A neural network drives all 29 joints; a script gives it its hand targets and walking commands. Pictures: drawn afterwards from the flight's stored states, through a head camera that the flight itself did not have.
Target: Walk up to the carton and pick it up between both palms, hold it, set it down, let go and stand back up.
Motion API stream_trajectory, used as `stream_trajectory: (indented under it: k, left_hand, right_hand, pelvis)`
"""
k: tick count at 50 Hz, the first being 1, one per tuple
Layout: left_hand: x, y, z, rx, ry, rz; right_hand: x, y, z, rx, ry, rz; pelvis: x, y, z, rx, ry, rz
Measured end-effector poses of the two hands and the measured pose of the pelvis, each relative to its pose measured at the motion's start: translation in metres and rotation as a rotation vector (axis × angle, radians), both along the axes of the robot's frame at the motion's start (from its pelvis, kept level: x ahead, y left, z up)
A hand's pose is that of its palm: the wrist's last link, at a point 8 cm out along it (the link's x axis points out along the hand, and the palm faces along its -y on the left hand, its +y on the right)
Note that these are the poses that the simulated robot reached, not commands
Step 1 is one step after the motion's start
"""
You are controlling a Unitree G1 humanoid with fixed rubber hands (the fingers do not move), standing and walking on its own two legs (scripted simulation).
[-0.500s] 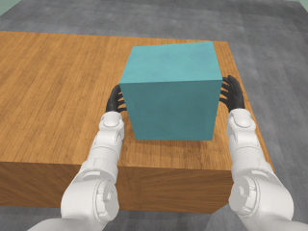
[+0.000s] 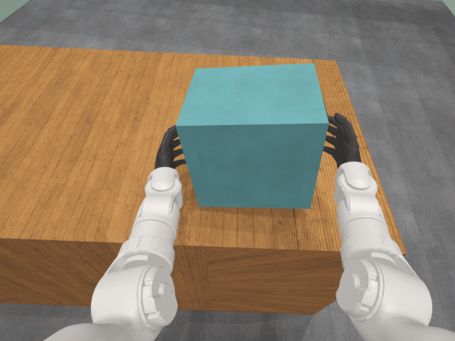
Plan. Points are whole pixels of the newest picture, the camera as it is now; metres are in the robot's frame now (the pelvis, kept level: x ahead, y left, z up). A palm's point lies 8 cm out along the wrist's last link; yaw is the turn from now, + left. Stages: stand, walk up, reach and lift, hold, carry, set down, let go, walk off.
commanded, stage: set down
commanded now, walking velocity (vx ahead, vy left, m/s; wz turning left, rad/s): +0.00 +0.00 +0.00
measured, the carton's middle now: (253, 139) +0.49 -0.02 +0.05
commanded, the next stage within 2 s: none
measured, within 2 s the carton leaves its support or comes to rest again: rests again in 0.80 s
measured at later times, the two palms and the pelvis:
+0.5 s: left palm (166, 169) +0.40 +0.15 +0.06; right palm (344, 164) +0.41 -0.18 +0.08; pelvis +0.00 +0.00 +0.00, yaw +0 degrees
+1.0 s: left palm (164, 166) +0.43 +0.16 +0.02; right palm (329, 168) +0.44 -0.17 +0.03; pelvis +0.02 +0.00 +0.00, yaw +0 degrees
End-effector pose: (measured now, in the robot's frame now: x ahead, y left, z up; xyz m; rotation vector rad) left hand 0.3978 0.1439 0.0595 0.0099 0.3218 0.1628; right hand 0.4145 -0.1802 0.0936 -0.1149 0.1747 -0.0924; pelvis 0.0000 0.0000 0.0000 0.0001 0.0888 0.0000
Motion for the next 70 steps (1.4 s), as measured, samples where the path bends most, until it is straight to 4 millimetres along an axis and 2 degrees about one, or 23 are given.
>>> stream_trajectory:
  k: [20, 36, 46, 55, 59, 63, 70]
  left_hand:
    - [-0.002, 0.002, -0.004, -0.014, -0.010, 0.004]
    - [0.004, 0.005, -0.011, -0.006, -0.007, 0.007]
    - [0.023, 0.015, -0.038, -0.056, 0.066, 0.079]
    - [0.037, 0.019, -0.039, -0.037, 0.034, 0.087]
    - [0.027, 0.023, -0.045, -0.022, 0.040, 0.094]
    - [0.006, 0.031, -0.057, -0.019, 0.060, 0.096]
    - [-0.030, 0.055, -0.064, -0.006, 0.020, 0.153]
  right_hand:
    - [-0.003, 0.000, -0.008, -0.012, 0.026, 0.011]
    - [-0.005, -0.001, -0.029, 0.015, 0.083, -0.005]
    - [0.014, 0.010, -0.054, 0.151, 0.109, -0.011]
    - [0.033, -0.001, -0.059, 0.123, 0.092, 0.009]
    - [0.037, -0.007, -0.050, 0.102, 0.046, 0.022]
    - [0.032, -0.016, -0.043, 0.084, 0.013, 0.013]
    - [0.014, -0.036, -0.048, 0.107, 0.034, -0.020]
  pelvis:
    - [0.000, 0.000, 0.000, 0.000, 0.004, 0.000]
    - [0.002, 0.000, 0.000, 0.000, 0.027, 0.000]
    - [0.012, -0.001, -0.002, 0.000, 0.133, -0.001]
    - [0.024, -0.008, -0.003, 0.001, 0.208, -0.004]
    - [0.026, -0.013, -0.001, 0.004, 0.209, -0.006]
    - [0.025, -0.017, 0.003, 0.002, 0.205, -0.009]
    - [0.014, -0.021, -0.001, 0.006, 0.193, -0.006]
